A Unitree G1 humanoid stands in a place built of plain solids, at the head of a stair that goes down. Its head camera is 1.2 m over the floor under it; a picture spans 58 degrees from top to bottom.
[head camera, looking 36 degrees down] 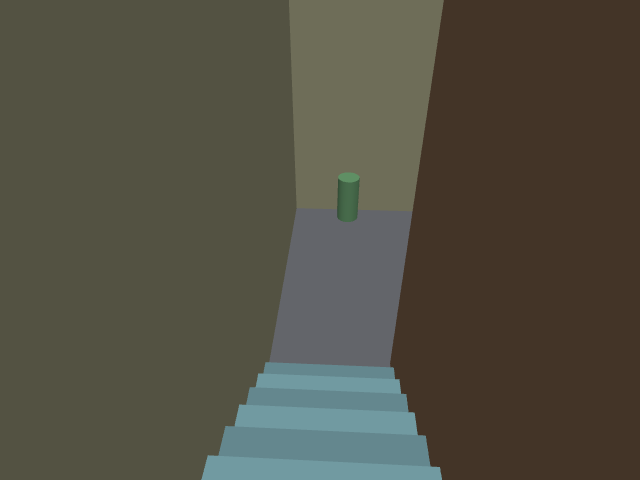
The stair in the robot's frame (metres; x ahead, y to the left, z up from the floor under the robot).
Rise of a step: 0.17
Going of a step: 0.22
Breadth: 0.91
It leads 3 degrees to the right of straight ahead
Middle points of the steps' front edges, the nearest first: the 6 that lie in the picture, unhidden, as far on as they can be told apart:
0.86 -0.01 -0.50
1.08 -0.02 -0.66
1.30 -0.03 -0.83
1.52 -0.04 -0.99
1.74 -0.05 -1.16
1.96 -0.07 -1.32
